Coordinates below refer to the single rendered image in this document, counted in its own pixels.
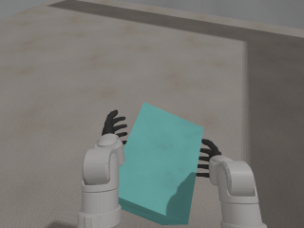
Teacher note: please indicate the robot right hand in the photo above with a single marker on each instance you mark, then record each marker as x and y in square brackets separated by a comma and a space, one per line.
[213, 151]

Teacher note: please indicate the carton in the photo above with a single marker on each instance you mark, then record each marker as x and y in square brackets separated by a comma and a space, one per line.
[161, 156]

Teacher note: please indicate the left robot forearm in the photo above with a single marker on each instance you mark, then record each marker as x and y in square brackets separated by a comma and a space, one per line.
[100, 206]

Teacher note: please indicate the right robot forearm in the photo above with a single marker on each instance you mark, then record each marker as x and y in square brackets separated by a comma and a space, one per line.
[237, 193]

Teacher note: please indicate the robot left hand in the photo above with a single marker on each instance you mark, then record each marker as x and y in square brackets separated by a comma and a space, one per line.
[109, 127]

